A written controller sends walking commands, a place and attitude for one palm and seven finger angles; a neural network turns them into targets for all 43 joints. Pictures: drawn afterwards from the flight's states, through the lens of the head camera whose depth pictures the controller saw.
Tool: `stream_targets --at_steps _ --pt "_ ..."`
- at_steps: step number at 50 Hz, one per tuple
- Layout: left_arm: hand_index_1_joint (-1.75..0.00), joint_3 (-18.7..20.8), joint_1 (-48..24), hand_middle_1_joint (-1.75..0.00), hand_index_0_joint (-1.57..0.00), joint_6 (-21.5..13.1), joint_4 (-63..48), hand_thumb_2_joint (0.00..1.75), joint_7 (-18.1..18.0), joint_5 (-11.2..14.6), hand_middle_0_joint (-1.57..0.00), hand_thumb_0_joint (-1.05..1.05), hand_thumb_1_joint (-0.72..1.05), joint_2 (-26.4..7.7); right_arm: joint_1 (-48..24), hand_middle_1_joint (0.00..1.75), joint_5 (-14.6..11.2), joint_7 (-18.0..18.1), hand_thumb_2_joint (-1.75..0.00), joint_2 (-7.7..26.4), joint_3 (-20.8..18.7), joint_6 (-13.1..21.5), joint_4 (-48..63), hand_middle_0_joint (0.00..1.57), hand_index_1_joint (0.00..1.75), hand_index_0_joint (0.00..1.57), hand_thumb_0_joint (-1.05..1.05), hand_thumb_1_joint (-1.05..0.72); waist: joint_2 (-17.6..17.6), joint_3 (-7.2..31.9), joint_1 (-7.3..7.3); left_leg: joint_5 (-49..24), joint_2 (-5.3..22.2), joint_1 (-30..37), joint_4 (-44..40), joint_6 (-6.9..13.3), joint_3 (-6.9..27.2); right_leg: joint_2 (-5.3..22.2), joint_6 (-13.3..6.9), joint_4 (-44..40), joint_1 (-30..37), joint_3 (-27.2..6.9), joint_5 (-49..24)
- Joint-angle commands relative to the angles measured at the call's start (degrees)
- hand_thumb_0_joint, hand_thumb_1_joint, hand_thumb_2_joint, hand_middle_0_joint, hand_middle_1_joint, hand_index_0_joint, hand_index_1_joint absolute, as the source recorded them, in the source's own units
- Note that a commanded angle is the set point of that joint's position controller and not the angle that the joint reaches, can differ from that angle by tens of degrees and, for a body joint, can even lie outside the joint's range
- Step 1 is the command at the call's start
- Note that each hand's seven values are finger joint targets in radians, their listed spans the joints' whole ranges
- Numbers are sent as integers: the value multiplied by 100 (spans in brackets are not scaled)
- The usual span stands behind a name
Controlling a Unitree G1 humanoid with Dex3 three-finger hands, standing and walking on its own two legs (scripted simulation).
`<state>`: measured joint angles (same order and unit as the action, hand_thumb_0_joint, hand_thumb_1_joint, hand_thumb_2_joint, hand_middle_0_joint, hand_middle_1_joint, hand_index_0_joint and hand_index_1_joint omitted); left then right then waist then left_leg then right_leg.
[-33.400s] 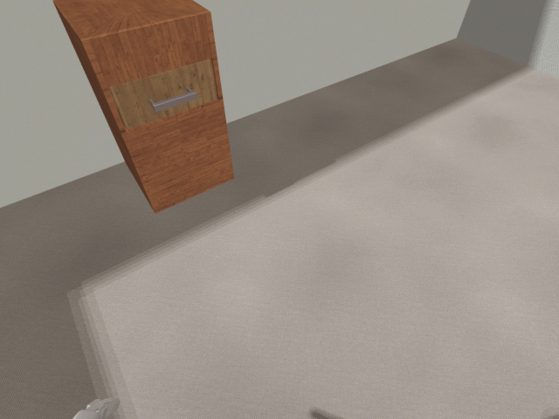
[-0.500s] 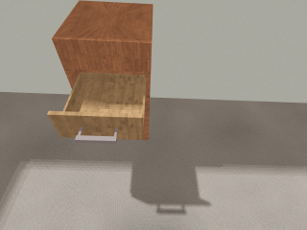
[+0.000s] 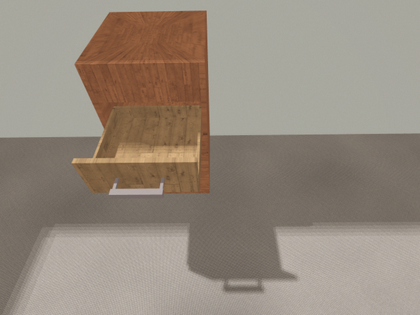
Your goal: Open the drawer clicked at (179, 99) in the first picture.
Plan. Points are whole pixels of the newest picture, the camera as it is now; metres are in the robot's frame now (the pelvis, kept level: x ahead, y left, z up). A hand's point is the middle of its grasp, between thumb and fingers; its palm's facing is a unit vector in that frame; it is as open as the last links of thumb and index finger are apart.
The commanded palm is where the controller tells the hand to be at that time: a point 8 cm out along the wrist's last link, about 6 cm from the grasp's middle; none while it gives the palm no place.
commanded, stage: let the arm hang, fingers relaxed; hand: left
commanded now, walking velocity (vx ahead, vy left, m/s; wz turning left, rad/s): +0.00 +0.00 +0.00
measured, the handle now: (138, 187) +0.51 +0.27 -0.21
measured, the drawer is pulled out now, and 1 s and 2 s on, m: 0.30 0.30 0.30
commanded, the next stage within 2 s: look to check the result in 0.30 s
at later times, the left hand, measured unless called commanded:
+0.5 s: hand out of the picture -0.01 +0.15 -0.17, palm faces +0.03 -0.98 -0.17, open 7.4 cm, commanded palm none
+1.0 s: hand out of the picture +0.00 +0.14 -0.17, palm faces +0.04 -0.98 -0.18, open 7.4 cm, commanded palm none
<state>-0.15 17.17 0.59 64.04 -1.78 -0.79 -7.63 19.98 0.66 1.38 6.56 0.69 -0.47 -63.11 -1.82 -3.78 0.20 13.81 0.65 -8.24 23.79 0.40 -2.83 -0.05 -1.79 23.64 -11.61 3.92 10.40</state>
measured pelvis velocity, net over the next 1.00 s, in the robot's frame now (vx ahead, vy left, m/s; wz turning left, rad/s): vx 0.01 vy -0.02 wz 0.00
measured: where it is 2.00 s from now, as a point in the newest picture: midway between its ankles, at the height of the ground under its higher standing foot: outside the picture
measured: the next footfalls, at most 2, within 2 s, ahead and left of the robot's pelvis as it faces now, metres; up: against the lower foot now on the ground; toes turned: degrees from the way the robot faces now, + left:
none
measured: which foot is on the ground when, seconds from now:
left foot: down 0.00-1.00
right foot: down 0.00-1.00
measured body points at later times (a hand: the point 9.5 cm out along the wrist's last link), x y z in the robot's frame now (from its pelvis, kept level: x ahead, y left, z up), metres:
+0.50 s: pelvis +0.01 -0.01 +0.00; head +0.03 -0.01 +0.45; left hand -0.01 +0.20 -0.16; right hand -0.03 -0.21 -0.16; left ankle -0.01 +0.11 -0.74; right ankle +0.03 -0.10 -0.74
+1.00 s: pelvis +0.01 -0.02 +0.00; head +0.03 -0.02 +0.45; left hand +0.00 +0.20 -0.16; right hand -0.02 -0.21 -0.17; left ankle -0.01 +0.11 -0.74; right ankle +0.03 -0.10 -0.74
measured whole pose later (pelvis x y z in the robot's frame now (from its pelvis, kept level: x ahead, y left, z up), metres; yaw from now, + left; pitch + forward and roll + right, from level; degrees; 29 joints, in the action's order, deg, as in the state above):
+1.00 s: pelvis +0.01 -0.02 +0.00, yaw +0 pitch -2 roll +0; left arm 0.6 16.5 -0.4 65.3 -2.1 -0.8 -6.2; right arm 18.4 0.6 2.2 6.0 -0.5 0.0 -65.2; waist -1.1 -4.1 0.3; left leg 13.9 1.8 -6.7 22.2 -1.0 -2.5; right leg -1.2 -3.0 22.8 -10.5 4.2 11.1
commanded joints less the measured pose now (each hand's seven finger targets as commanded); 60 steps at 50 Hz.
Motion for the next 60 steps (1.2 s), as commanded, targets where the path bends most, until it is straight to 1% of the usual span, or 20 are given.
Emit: stream_targets --at_steps 1,8,10,13,17,22,23,25,27,28,29,35,38,43,45,49,50,54,55,60 --pt "-30 116 427 -30 -20 -76 -94 90 -73 8 -20 0 90 -576 582 30 4 80 -90 464 -102 51 50 20 30 20 0 -90 228 -279 13 -179 482 -390 -536 202 508 517 -128 -544 -36 -684 253" --pt "-30 135 426 -30 -20 -77 -53 90 -69 3 -20 0 90 -501 571 30 7 99 -90 366 -113 58 1 20 30 20 0 -90 13 -386 3 -89 472 -462 -572 179 481 503 -131 -545 -76 -706 275" --pt "-30 136 466 -30 -20 -86 -47 90 -72 0 -20 0 90 -479 582 30 -1 101 -90 354 -124 58 25 20 30 20 0 -90 114 -352 5 -142 487 -405 -555 182 494 496 -138 -544 -110 -695 242" --pt "-30 143 434 -30 -20 -92 -39 90 -65 1 -20 0 90 -486 586 30 3 106 -90 354 -133 69 -5 20 30 20 0 -90 47 -255 12 -203 476 -367 -538 173 470 512 -129 -537 -25 -699 159" --pt "-30 149 452 -30 -20 -122 -22 90 -70 4 -20 0 90 -467 570 30 -5 113 -90 360 -146 83 -10 20 30 20 0 -90 153 -85 33 -470 483 -201 -486 163 451 531 -136 -505 72 -696 -169" --pt "-30 139 467 -30 -20 -126 12 90 -79 11 -20 0 90 -431 541 30 -6 120 -90 352 -143 76 -55 20 30 20 0 -90 150 -203 32 -495 499 -188 -517 150 432 528 -142 -522 25 -679 -207" --pt "-30 140 468 -30 -20 -127 12 90 -77 8 -20 0 90 -421 550 30 -6 123 -90 364 -143 82 -52 20 30 20 0 -90 81 -181 40 -535 499 -175 -521 145 429 518 -138 -507 45 -699 -252" --pt "-30 143 506 -30 -20 -130 25 90 -84 10 -20 0 90 -409 518 30 -12 129 -90 361 -155 81 -56 20 30 20 0 -90 138 -137 24 -614 515 -102 -497 147 437 503 -147 -487 32 -684 -351" --pt "-30 145 466 -30 -20 -129 27 90 -81 8 -20 0 90 -434 535 30 -12 125 -90 353 -145 80 -71 20 30 20 0 -90 128 -218 34 -558 499 -171 -525 140 419 533 -137 -520 67 -670 -306" --pt "-30 146 466 -30 -20 -131 35 90 -81 11 -20 0 90 -439 534 30 -11 126 -90 354 -141 78 -80 20 30 20 0 -90 251 -204 34 -554 501 -162 -533 138 423 521 -138 -518 79 -689 -305" --pt "-30 138 482 -30 -20 -128 38 90 -82 11 -20 0 90 -411 513 30 -6 129 -90 367 -146 79 -91 20 30 20 0 -90 109 -202 27 -548 492 -145 -528 136 411 523 -137 -518 63 -695 -293" --pt "-30 151 485 -30 -20 -141 35 90 -88 8 -20 0 90 -421 487 30 -10 122 -90 348 -162 57 -95 20 30 20 0 -90 234 -225 26 -448 495 -127 -506 124 391 513 -142 -590 13 -691 -143" --pt "-30 160 444 -30 -20 -137 36 90 -83 10 -20 0 90 -451 477 30 -7 117 -90 326 -153 56 -122 20 30 20 0 -90 205 -290 26 -389 465 -192 -529 113 392 532 -137 -628 30 -707 -49" --pt "-30 167 455 -30 -20 -152 29 90 -85 15 -20 0 90 -451 458 30 -5 124 -90 331 -162 64 -125 20 30 20 0 -90 121 -138 26 -516 461 -101 -492 111 383 551 -147 -610 111 -710 -237" --pt "-30 167 464 -30 -20 -162 29 90 -90 9 -20 0 90 -431 457 30 -9 129 -90 330 -177 58 -119 20 30 20 0 -90 249 -114 31 -587 486 -42 -465 107 386 518 -153 -581 87 -685 -375" --pt "-30 174 441 -30 -20 -154 39 90 -85 14 -20 0 90 -436 457 30 0 133 -90 327 -164 62 -156 20 30 20 0 -90 97 -179 28 -534 478 -94 -512 95 365 532 -150 -614 105 -701 -287" --pt "-30 173 464 -30 -20 -160 36 90 -93 12 -20 0 90 -434 439 30 -8 134 -90 332 -180 58 -132 20 30 20 0 -90 173 -166 24 -593 493 -43 -489 100 376 515 -152 -597 71 -685 -372" --pt "-30 172 439 -30 -20 -152 40 90 -88 17 -20 0 90 -448 433 30 -4 135 -90 335 -167 55 -159 20 30 20 0 -90 100 -224 23 -508 470 -104 -517 90 363 536 -149 -636 91 -712 -268" --pt "-30 175 444 -30 -20 -159 45 90 -92 11 -20 0 90 -437 451 30 -9 135 -90 318 -177 53 -153 20 30 20 0 -90 211 -214 29 -550 492 -78 -508 95 379 511 -155 -620 63 -683 -296" --pt "-30 180 458 -30 -20 -162 42 90 -92 12 -20 0 90 -448 443 30 -5 134 -90 337 -184 50 -156 20 30 20 0 -90 194 -143 25 -536 480 -29 -480 89 365 522 -153 -658 82 -696 -241"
